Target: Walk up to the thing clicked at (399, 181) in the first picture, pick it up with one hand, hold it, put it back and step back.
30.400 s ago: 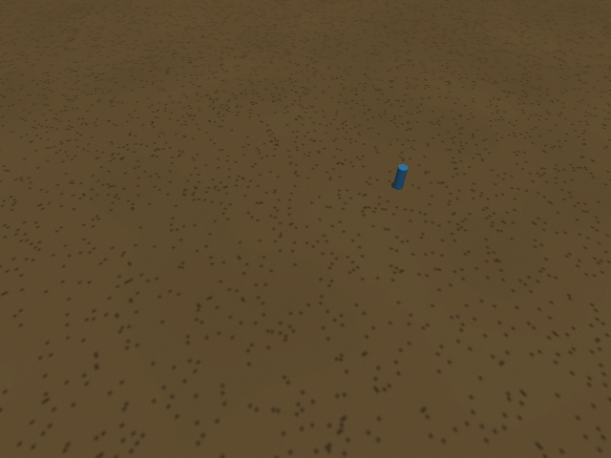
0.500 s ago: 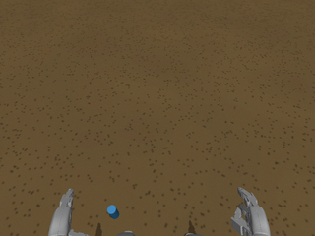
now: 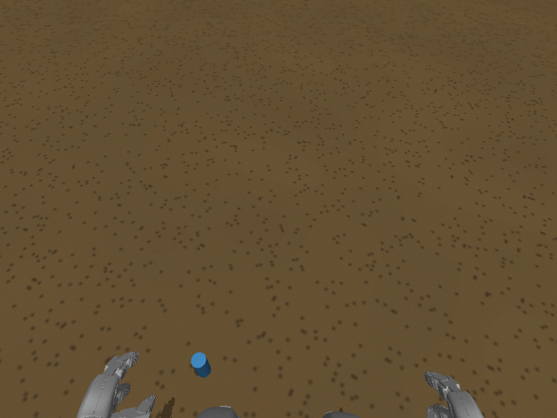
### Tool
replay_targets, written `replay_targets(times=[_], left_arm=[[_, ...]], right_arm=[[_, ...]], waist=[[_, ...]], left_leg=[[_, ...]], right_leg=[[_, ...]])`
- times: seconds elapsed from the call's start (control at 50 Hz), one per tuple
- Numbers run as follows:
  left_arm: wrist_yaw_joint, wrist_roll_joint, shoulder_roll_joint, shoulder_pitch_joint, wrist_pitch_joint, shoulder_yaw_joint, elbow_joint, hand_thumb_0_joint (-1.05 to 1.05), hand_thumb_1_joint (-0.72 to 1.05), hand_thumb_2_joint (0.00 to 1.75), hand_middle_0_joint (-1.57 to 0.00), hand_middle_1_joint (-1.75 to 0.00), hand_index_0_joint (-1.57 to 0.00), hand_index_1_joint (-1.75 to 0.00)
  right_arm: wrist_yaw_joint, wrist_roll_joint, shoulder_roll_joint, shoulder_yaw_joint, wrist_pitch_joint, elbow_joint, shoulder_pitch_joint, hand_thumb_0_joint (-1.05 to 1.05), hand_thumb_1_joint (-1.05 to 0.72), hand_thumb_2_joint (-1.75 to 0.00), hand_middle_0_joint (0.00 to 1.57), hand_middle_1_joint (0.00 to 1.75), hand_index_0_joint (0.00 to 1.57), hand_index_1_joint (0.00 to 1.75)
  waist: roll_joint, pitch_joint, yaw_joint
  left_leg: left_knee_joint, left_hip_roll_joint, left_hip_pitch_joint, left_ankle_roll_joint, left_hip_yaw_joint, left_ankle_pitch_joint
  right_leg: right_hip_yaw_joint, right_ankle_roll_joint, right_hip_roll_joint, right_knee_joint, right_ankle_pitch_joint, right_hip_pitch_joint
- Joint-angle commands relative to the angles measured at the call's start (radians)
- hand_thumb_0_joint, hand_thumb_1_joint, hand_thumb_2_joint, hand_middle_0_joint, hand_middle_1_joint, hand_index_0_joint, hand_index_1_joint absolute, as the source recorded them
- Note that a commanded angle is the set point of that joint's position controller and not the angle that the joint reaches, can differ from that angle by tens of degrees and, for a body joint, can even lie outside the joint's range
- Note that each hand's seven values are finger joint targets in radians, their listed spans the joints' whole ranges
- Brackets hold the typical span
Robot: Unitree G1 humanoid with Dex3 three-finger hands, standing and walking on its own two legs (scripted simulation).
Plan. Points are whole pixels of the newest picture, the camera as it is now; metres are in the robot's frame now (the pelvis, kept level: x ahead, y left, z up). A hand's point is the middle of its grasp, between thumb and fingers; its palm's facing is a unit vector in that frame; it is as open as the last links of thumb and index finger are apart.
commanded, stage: stand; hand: left
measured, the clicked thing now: (201, 365) +0.35 +0.23 -0.68
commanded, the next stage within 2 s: none
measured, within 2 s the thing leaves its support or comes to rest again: neither
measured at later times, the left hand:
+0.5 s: hand out of the picture +0.05 +0.26 -0.13, palm faces -0.01 -0.95 -0.33, open 7.4 cm
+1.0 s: hand out of the picture +0.04 +0.26 -0.12, palm faces -0.02 -0.94 -0.33, open 7.4 cm
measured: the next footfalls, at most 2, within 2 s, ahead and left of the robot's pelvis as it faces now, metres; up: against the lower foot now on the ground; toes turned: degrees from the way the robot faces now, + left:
none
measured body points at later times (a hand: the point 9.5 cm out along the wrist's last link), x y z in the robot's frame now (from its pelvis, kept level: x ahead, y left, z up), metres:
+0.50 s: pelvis +0.00 +0.02 +0.04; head +0.00 +0.02 +0.49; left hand +0.05 +0.31 -0.10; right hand +0.07 -0.26 -0.10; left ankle +0.02 +0.12 -0.71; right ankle +0.01 -0.12 -0.71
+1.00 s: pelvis +0.00 +0.01 +0.04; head +0.00 +0.01 +0.49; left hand +0.04 +0.31 -0.10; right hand +0.06 -0.28 -0.10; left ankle +0.02 +0.12 -0.71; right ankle +0.01 -0.12 -0.71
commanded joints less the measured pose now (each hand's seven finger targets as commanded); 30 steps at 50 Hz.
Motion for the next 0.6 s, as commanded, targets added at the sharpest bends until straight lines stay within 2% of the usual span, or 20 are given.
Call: replay_targets(times=[0.0,0.06,0.1,0.12,0.16,0.2,0.26,0.32,0.42,0.54,0.58], left_arm=[[0.009,-0.013,0.172,-0.040,-0.070,0.070,0.027,0.00,0.90,0.90,-0.20,-0.30,-0.20,-0.30],[0.010,-0.013,0.179,-0.072,-0.077,0.067,0.100,0.00,0.90,0.90,-0.20,-0.30,-0.20,-0.30],[0.012,-0.016,0.174,-0.068,-0.078,0.062,0.150,0.00,0.90,0.90,-0.20,-0.30,-0.20,-0.30],[0.012,-0.019,0.176,-0.065,-0.076,0.060,0.176,0.00,0.90,0.90,-0.20,-0.30,-0.20,-0.30],[0.012,-0.022,0.183,-0.066,-0.076,0.059,0.222,0.00,0.90,0.90,-0.20,-0.30,-0.20,-0.30],[0.013,-0.027,0.184,-0.065,-0.074,0.055,0.263,0.00,0.90,0.90,-0.20,-0.30,-0.20,-0.30],[0.014,-0.031,0.194,-0.068,-0.073,0.051,0.321,0.00,0.90,0.90,-0.20,-0.30,-0.20,-0.30],[0.014,-0.035,0.198,-0.075,-0.067,0.045,0.370,0.00,0.90,0.90,-0.20,-0.30,-0.20,-0.30],[0.012,-0.033,0.202,-0.088,-0.060,0.040,0.440,0.00,0.90,0.90,-0.20,-0.30,-0.20,-0.30],[0.013,-0.034,0.205,-0.098,-0.069,0.035,0.491,0.00,0.90,0.90,-0.20,-0.30,-0.20,-0.30],[0.013,-0.034,0.209,-0.112,-0.069,0.035,0.502,0.00,0.90,0.90,-0.20,-0.30,-0.20,-0.30]], right_arm=[[0.011,0.010,-0.169,-0.067,-0.025,-0.037,-0.043,0.00,-0.90,-0.90,0.20,0.30,0.20,0.30],[0.014,0.011,-0.174,-0.065,-0.016,0.010,-0.043,0.00,-0.90,-0.90,0.20,0.30,0.20,0.30],[0.014,0.013,-0.181,-0.066,-0.011,0.037,-0.047,0.00,-0.90,-0.90,0.20,0.30,0.20,0.30],[0.014,0.013,-0.187,-0.066,-0.008,0.052,-0.051,0.00,-0.90,-0.90,0.20,0.30,0.20,0.30],[0.013,0.018,-0.193,-0.063,-0.007,0.083,-0.039,0.00,-0.90,-0.90,0.20,0.30,0.20,0.30],[0.012,0.020,-0.206,-0.062,-0.005,0.111,-0.044,0.00,-0.90,-0.90,0.20,0.30,0.20,0.30],[0.009,0.026,-0.217,-0.058,-0.004,0.153,-0.049,0.00,-0.90,-0.90,0.20,0.30,0.20,0.30],[0.006,0.030,-0.228,-0.054,-0.002,0.194,-0.050,0.00,-0.90,-0.90,0.20,0.30,0.20,0.30],[0.006,0.034,-0.239,-0.052,0.006,0.238,-0.075,0.00,-0.90,-0.90,0.20,0.30,0.20,0.30],[0.008,0.040,-0.235,-0.049,0.002,0.274,-0.084,0.00,-0.90,-0.90,0.20,0.30,0.20,0.30],[0.009,0.039,-0.225,-0.044,0.003,0.286,-0.086,0.00,-0.90,-0.90,0.20,0.30,0.20,0.30]], waist=[[0.031,-0.125,0.003],[0.024,-0.061,-0.005],[0.038,-0.048,0.001],[0.044,-0.030,0.002],[0.035,-0.042,-0.002],[0.047,-0.029,0.001],[0.049,-0.043,0.001],[0.056,-0.019,0.001],[0.059,0.031,0.002],[0.032,-0.008,0.000],[0.023,0.010,-0.003]], left_leg=[[-0.175,0.037,0.136,0.054,-0.059,0.209],[-0.238,0.041,0.141,0.052,-0.071,0.163],[-0.274,0.057,0.150,0.053,-0.091,0.183],[-0.305,0.061,0.145,0.053,-0.098,0.141],[-0.330,0.066,0.172,0.049,-0.102,0.188],[-0.369,0.074,0.185,0.046,-0.112,0.188],[-0.388,0.082,0.243,0.040,-0.111,0.302],[-0.434,0.090,0.259,0.034,-0.116,0.307],[-0.515,0.095,0.225,0.030,-0.132,0.156],[-0.496,0.095,0.313,0.030,-0.111,0.307],[-0.509,0.096,0.311,0.026,-0.108,0.316]], right_leg=[[0.107,-0.060,-0.073,-0.214,0.218,0.109],[0.111,-0.053,-0.077,-0.279,0.160,0.109],[0.090,-0.046,-0.068,-0.293,0.190,0.145],[0.087,-0.044,-0.066,-0.311,0.158,0.144],[0.085,-0.042,-0.068,-0.328,0.200,0.191],[0.084,-0.038,-0.069,-0.359,0.199,0.216],[0.081,-0.034,-0.079,-0.379,0.275,0.257],[0.075,-0.027,-0.077,-0.408,0.262,0.272],[0.066,-0.015,-0.074,-0.448,0.205,0.291],[0.076,-0.010,-0.096,-0.489,0.273,0.308],[0.075,-0.009,-0.097,-0.495,0.270,0.301]])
